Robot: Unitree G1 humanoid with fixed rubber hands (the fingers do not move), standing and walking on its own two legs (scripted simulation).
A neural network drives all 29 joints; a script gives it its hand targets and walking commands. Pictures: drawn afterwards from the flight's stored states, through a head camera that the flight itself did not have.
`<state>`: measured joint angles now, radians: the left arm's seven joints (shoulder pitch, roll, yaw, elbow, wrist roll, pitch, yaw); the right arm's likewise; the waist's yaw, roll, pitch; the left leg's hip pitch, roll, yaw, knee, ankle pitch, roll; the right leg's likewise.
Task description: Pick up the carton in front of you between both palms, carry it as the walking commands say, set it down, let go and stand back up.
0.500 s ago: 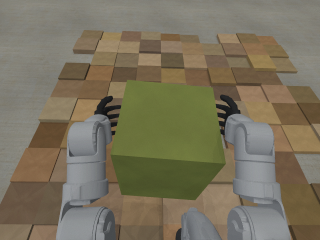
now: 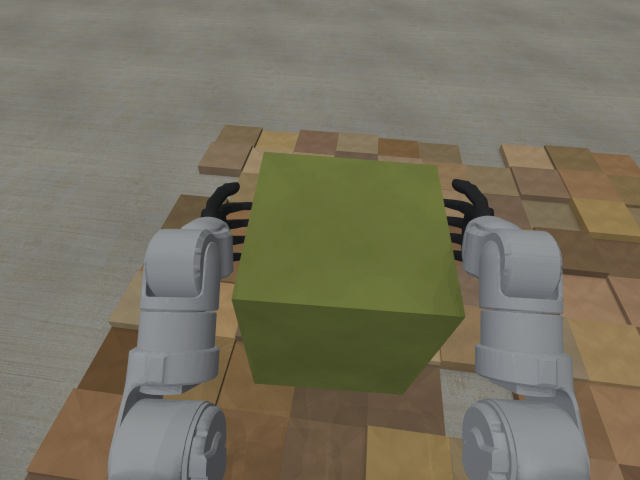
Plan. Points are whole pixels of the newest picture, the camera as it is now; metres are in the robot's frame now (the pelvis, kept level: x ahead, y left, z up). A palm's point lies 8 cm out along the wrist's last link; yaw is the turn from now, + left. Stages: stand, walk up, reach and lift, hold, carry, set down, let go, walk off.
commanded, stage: carry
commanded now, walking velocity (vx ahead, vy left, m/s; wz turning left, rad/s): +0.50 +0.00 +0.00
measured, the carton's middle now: (338, 282) +0.36 +0.02 +0.07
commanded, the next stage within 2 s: none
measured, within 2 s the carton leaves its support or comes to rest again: neither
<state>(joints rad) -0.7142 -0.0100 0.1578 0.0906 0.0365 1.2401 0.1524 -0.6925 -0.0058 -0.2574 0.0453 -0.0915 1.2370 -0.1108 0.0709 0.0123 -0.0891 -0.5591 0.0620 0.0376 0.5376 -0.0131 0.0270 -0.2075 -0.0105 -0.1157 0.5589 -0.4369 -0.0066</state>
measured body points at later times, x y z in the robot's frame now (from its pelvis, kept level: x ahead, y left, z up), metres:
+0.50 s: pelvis +0.31 +0.03 -0.03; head +0.34 +0.04 +0.42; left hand +0.70 +0.19 +0.14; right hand +0.70 -0.12 +0.13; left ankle +0.15 +0.11 -0.72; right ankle +0.42 -0.03 -0.74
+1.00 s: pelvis +0.67 +0.07 +0.01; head +0.69 +0.06 +0.46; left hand +1.00 +0.20 +0.13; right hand +0.98 -0.10 +0.13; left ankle +0.70 +0.16 -0.72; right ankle +0.55 -0.03 -0.64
